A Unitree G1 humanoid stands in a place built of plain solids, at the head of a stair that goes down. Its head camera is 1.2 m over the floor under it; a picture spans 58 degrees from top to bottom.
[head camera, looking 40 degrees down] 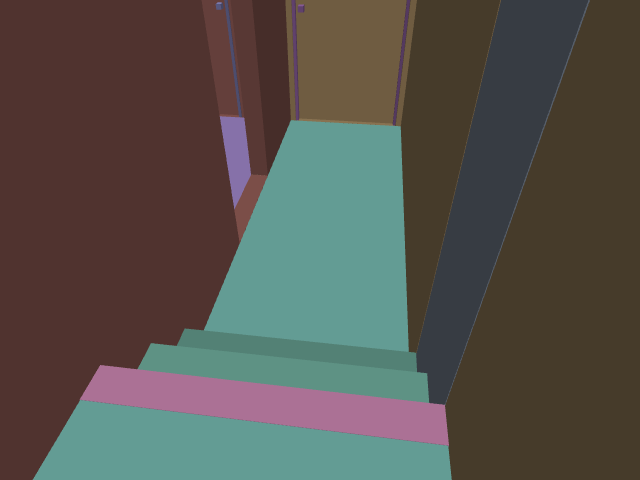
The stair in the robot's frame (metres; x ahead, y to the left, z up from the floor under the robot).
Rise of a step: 0.22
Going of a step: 0.25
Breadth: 1.08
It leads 7 degrees to the right of straight ahead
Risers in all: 3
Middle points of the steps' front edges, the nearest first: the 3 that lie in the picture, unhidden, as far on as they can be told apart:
0.74 0.17 0.00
0.99 0.14 -0.22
1.23 0.10 -0.43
